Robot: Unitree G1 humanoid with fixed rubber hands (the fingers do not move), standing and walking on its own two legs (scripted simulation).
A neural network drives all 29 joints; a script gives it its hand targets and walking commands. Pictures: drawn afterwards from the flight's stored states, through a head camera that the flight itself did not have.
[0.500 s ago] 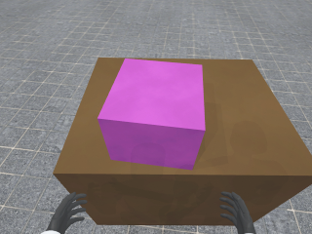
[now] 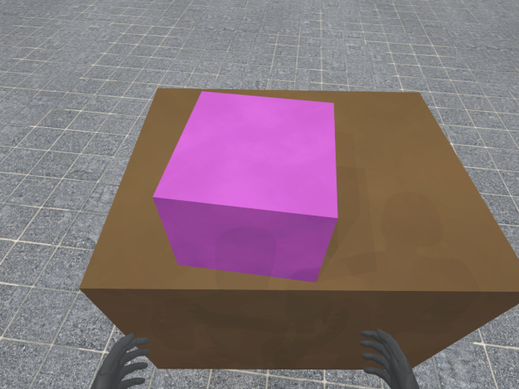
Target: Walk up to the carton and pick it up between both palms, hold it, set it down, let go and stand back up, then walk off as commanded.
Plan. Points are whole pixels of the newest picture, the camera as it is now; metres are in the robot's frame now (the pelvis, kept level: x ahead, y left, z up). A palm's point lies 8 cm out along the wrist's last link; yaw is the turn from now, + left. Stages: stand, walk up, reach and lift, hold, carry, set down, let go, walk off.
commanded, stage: set down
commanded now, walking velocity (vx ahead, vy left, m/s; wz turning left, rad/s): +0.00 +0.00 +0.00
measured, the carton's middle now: (256, 183) +0.51 +0.03 -0.01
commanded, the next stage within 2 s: let go in 0.14 s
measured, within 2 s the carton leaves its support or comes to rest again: neither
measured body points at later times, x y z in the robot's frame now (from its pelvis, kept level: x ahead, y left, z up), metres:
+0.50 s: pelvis +0.00 +0.00 +0.00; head +0.02 +0.00 +0.45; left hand +0.16 +0.22 -0.10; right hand +0.17 -0.22 -0.09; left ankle -0.01 +0.13 -0.75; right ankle -0.02 -0.11 -0.75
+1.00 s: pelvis -0.01 +0.01 +0.00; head -0.01 +0.00 +0.45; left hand +0.08 +0.32 -0.11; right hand +0.06 -0.31 -0.12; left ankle -0.01 +0.13 -0.75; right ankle -0.02 -0.11 -0.75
